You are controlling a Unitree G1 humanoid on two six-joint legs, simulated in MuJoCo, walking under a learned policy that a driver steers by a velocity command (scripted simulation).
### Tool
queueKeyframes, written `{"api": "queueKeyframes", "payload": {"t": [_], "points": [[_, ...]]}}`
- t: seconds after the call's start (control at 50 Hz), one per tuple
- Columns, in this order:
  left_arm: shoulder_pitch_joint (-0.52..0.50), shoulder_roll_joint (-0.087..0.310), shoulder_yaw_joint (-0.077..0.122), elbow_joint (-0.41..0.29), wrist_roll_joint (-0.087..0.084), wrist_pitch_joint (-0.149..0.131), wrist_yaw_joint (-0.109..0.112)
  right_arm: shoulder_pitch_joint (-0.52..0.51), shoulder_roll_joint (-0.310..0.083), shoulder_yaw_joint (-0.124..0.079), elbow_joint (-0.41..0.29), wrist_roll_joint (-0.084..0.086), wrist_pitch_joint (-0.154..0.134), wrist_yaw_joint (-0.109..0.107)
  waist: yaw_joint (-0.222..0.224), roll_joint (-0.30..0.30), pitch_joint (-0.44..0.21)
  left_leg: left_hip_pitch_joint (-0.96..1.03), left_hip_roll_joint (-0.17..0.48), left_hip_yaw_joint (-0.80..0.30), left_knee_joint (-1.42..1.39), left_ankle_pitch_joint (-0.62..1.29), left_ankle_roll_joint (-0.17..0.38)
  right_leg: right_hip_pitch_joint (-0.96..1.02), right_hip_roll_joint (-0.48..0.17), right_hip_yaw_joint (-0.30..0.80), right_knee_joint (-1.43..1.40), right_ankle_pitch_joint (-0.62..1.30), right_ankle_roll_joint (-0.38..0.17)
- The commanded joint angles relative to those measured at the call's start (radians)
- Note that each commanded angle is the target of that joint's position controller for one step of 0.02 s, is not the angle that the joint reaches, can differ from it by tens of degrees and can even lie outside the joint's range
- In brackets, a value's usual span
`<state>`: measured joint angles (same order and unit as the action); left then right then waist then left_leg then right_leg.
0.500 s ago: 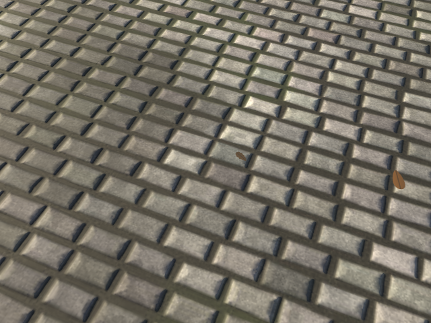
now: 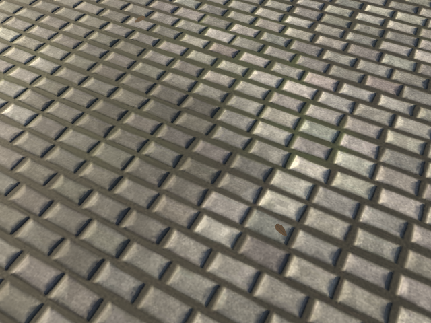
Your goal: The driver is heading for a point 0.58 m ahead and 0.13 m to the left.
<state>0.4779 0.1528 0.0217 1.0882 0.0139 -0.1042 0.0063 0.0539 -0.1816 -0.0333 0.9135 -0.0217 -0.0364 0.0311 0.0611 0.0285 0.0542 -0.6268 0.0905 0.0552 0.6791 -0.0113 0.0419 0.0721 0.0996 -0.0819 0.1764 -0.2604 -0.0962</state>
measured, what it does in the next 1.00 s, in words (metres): walks ahead: left foot, then right foot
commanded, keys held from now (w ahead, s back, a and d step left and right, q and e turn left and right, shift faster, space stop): w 0.40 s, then w+q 0.24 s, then no key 0.36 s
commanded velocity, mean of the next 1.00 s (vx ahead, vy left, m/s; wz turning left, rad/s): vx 0.41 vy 0.00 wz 0.12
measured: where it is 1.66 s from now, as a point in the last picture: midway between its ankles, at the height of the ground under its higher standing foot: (232, 305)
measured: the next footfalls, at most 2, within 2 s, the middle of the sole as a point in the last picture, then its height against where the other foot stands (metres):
left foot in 0.12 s outside the picture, level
right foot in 0.68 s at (264, 294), level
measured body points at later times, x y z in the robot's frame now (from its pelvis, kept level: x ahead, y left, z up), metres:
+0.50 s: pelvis +0.28 +0.04 +0.00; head +0.30 +0.05 +0.45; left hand +0.42 +0.27 -0.13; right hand +0.20 -0.19 -0.14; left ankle +0.22 +0.10 -0.74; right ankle +0.42 -0.12 -0.68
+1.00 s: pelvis +0.49 +0.00 +0.00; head +0.52 -0.01 +0.45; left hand +0.46 +0.24 -0.14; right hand +0.60 -0.23 -0.15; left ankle +0.52 +0.14 -0.70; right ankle +0.52 -0.08 -0.74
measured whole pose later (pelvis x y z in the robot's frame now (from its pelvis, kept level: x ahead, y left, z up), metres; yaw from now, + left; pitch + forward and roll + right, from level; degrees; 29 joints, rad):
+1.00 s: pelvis +0.49 +0.00 +0.00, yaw +9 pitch +0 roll +0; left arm 0.32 0.18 0.02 1.01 0.02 -0.09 0.01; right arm 0.18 -0.20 -0.05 0.96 -0.03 0.00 -0.01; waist 0.02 0.04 0.06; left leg -0.46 0.01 -0.02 0.78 -0.27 0.02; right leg -0.20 0.02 -0.12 0.35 -0.15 -0.07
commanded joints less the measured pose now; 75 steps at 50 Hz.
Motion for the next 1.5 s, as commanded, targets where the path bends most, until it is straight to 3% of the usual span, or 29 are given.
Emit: {"api": "queueKeyframes", "payload": {"t": [0.02, 0.08, 0.12, 0.14, 0.16, 0.18, 0.2, 0.22, 0.26, 0.32, 0.38, 0.56, 0.62, 0.66, 0.68, 0.7, 0.72, 0.74, 0.76, 0.8, 0.9, 1.04, 1.1, 1.12, 1.14, 1.18, 1.22, 1.3, 1.5], "points": [[0.090, 0.132, 0.019, -0.006, 0.008, -0.004, 0.012, -0.120, -0.046, -0.004, -0.088, 0.002, -0.019, -0.002, 0.003, -0.097, 0.061, -0.012, -0.046, 0.041, -0.077, -0.015, 0.022, 0.024, -0.292, 0.122, 0.002, 0.601, -0.094], [0.048, 0.158, 0.026, -0.009, 0.014, -0.003, 0.020, -0.029, -0.075, -0.019, -0.072, 0.001, -0.032, -0.013, -0.060, -0.114, 0.011, 0.146, -0.105, 0.058, -0.137, -0.137, 0.073, 0.071, -0.311, 0.097, 0.150, 0.914, -0.078], [0.015, 0.168, 0.029, -0.015, 0.008, 0.003, 0.018, 0.253, -0.118, -0.046, 0.020, -0.009, -0.047, -0.030, -0.180, -0.094, -0.129, 0.483, -0.127, 0.053, -0.234, -0.095, 0.120, -0.011, -0.271, 0.059, 0.468, 0.917, -0.049], [0.008, 0.135, 0.018, -0.048, -0.004, 0.001, 0.013, 0.428, -0.198, -0.069, 0.055, -0.036, -0.053, -0.041, -0.236, -0.015, -0.250, 0.748, 0.080, -0.166, -0.232, -0.168, 0.171, -0.225, -0.223, 0.030, 0.756, 0.573, -0.034], [0.139, 0.038, 0.005, -0.055, -0.043, 0.005, 0.000, 0.457, -0.274, -0.090, 0.061, -0.040, -0.046, -0.033, -0.168, 0.217, -0.359, 0.992, 0.356, -0.671, -0.336, -0.194, 0.331, -0.590, -0.022, 0.004, 1.132, -0.232, 0.009], [0.049, 0.140, 0.032, -0.054, -0.014, 0.010, 0.005, 0.372, -0.218, -0.081, 0.052, -0.003, -0.035, -0.022, -0.153, 0.033, -0.283, 0.899, 0.297, -0.680, -0.396, -0.277, 0.294, -0.678, -0.071, 0.141, 1.191, -0.203, -0.011], [-0.043, 0.137, 0.035, -0.089, -0.009, 0.006, 0.001, 0.263, -0.166, -0.063, 0.035, 0.006, -0.037, -0.019, -0.117, 0.018, -0.136, 0.746, 0.266, -0.519, -0.427, -0.251, 0.257, -0.704, -0.114, 0.140, 1.149, -0.106, -0.013], [-0.084, 0.121, 0.034, -0.097, -0.006, 0.003, -0.002, 0.218, -0.114, -0.050, 0.033, 0.002, -0.045, -0.016, -0.093, -0.023, -0.067, 0.632, 0.223, -0.423, -0.463, -0.145, 0.228, -0.675, -0.144, 0.135, 1.099, -0.050, -0.010], [-0.069, 0.086, 0.034, -0.092, 0.019, 0.027, -0.011, 0.223, -0.055, -0.030, 0.061, 0.005, -0.058, -0.025, -0.039, 0.001, -0.031, 0.507, 0.146, -0.278, -0.497, -0.035, 0.174, -0.590, -0.179, 0.127, 1.011, -0.017, 0.007], [-0.094, 0.066, 0.035, -0.104, 0.027, 0.054, -0.026, 0.301, -0.083, -0.030, 0.096, 0.010, -0.077, -0.031, -0.020, 0.016, -0.017, 0.480, 0.118, -0.201, -0.523, 0.072, 0.170, -0.598, -0.185, 0.096, 0.947, 0.010, 0.034], [-0.233, 0.082, 0.036, -0.154, 0.025, 0.065, -0.033, 0.354, -0.104, -0.030, 0.107, 0.010, -0.077, -0.032, -0.041, 0.024, 0.024, 0.494, 0.100, -0.159, -0.560, 0.080, 0.165, -0.702, -0.209, 0.067, 0.845, 0.111, 0.059], [-0.544, 0.090, 0.022, -0.275, 0.006, 0.049, -0.031, 0.497, -0.118, -0.024, 0.130, 0.004, -0.064, -0.041, -0.124, 0.045, 0.047, 0.659, 0.094, -0.185, -0.486, 0.254, 0.172, -0.714, -0.154, 0.028, 0.459, 0.234, 0.082], [-0.524, 0.119, 0.029, -0.293, 0.000, 0.031, -0.026, 0.462, -0.144, -0.035, 0.117, -0.004, -0.058, -0.049, -0.091, 0.057, 0.034, 0.690, 0.114, -0.216, -0.409, 0.344, 0.156, -0.622, -0.133, 0.043, 0.385, 0.148, 0.056], [-0.322, 0.147, 0.046, -0.234, 0.007, 0.012, -0.011, 0.414, -0.158, -0.043, 0.108, 0.001, -0.056, -0.046, -0.002, 0.038, -0.053, 0.659, 0.063, -0.174, -0.193, 0.519, 0.114, -0.360, -0.079, 0.016, 0.280, 0.150, 0.025], [-0.170, 0.183, 0.060, -0.193, 0.029, -0.005, 0.001, 0.414, -0.135, -0.039, 0.100, 0.013, -0.057, -0.045, 0.048, 0.004, -0.155, 0.550, 0.007, -0.135, 0.009, 0.410, 0.087, -0.130, -0.147, 0.066, 0.268, 0.249, -0.004], [-0.039, 0.274, 0.078, -0.191, 0.057, -0.013, 0.013, 0.457, -0.059, -0.021, 0.059, 0.044, -0.058, -0.047, 0.059, -0.139, -0.318, 0.322, -0.091, -0.067, 0.324, -0.032, 0.047, 0.140, -0.434, 0.363, 0.283, 0.439, -0.064], [-0.058, 0.326, 0.093, -0.188, 0.036, 0.005, 0.002, 0.593, -0.044, -0.029, 0.080, 0.060, -0.045, -0.055, -0.002, -0.297, -0.411, 0.153, -0.207, -0.073, 0.557, -0.579, 0.030, 0.216, -0.585, 0.647, 0.219, 0.718, -0.195], [-0.146, 0.234, 0.074, -0.207, 0.009, 0.016, -0.004, 0.550, -0.094, -0.042, 0.097, 0.029, -0.030, -0.062, -0.040, -0.133, -0.314, 0.128, -0.138, -0.137, 0.611, -0.510, 0.033, 0.095, -0.529, 0.557, 0.213, 0.707, -0.180], [-0.223, 0.148, 0.049, -0.214, 0.001, 0.012, -0.005, 0.465, -0.070, -0.039, 0.086, 0.011, -0.028, -0.058, -0.049, -0.075, -0.175, 0.111, -0.113, -0.132, 0.579, -0.455, 0.022, -0.045, -0.478, 0.401, 0.196, 0.746, -0.156], [-0.241, 0.090, 0.027, -0.193, 0.000, 0.005, 0.002, 0.404, -0.056, -0.043, 0.075, -0.009, -0.014, -0.046, -0.074, -0.099, -0.085, 0.144, -0.070, -0.127, 0.472, -0.398, 0.004, -0.181, -0.388, 0.239, 0.137, 0.793, -0.106], [-0.221, 0.130, 0.019, -0.158, 0.006, -0.015, 0.006, 0.393, -0.032, -0.039, 0.081, -0.009, 0.032, -0.037, -0.132, -0.114, -0.121, 0.259, -0.094, -0.094, 0.299, -0.309, -0.022, -0.282, -0.342, 0.098, 0.116, 0.904, -0.111], [-0.160, 0.146, 0.010, -0.116, 0.008, 0.022, 0.009, 0.228, -0.049, -0.009, 0.063, 0.001, 0.044, -0.051, -0.079, -0.145, -0.104, 0.390, -0.078, -0.033, -0.047, -0.234, -0.020, -0.310, -0.331, 0.107, 0.114, 0.536, -0.101], [-0.150, 0.129, 0.004, -0.106, 0.004, 0.046, 0.019, 0.241, -0.073, -0.003, 0.081, -0.009, 0.025, -0.062, -0.094, -0.061, -0.063, 0.541, -0.026, -0.091, -0.313, -0.087, -0.001, -0.385, -0.290, 0.134, 0.157, 0.178, -0.023], [-0.121, 0.110, 0.001, -0.111, 0.006, 0.049, 0.019, 0.266, -0.127, -0.009, 0.086, -0.016, 0.012, -0.069, -0.068, 0.013, -0.063, 0.588, 0.085, -0.200, -0.341, 0.074, 0.013, -0.416, -0.239, 0.103, 0.214, 0.079, 0.017], [0.001, 0.031, -0.014, -0.078, -0.013, 0.061, 0.018, 0.206, -0.141, -0.008, 0.090, 0.008, 0.011, -0.069, 0.010, 0.124, -0.051, 0.479, 0.142, -0.257, -0.353, 0.082, 0.074, -0.350, -0.154, 0.047, 0.176, -0.048, 0.045], [-0.050, 0.082, -0.003, -0.054, -0.002, 0.078, 0.025, 0.179, -0.064, 0.007, 0.096, 0.018, 0.010, -0.057, -0.026, 0.074, 0.020, 0.347, 0.066, -0.213, -0.386, -0.095, 0.039, -0.237, -0.165, 0.065, 0.152, 0.028, 0.061], [-0.080, 0.100, 0.004, -0.052, 0.000, 0.082, 0.023, 0.198, -0.063, 0.009, 0.114, 0.018, 0.009, -0.064, -0.038, 0.059, 0.014, 0.367, 0.025, -0.179, -0.393, -0.110, 0.017, -0.218, -0.188, 0.079, 0.154, 0.081, 0.055], [-0.086, 0.071, -0.003, -0.026, -0.002, 0.079, 0.027, 0.225, -0.056, 0.009, 0.141, 0.020, 0.008, -0.068, -0.047, -0.006, -0.001, 0.436, 0.019, -0.165, -0.376, -0.052, 0.021, -0.233, -0.200, 0.085, 0.134, 0.089, 0.061], [-0.085, 0.054, -0.009, 0.023, -0.003, 0.091, 0.036, 0.262, -0.043, 0.018, 0.187, 0.016, 0.011, -0.072, -0.051, -0.027, 0.007, 0.440, 0.010, -0.154, -0.383, -0.047, 0.022, -0.211, -0.208, 0.087, 0.136, 0.099, 0.063]]}}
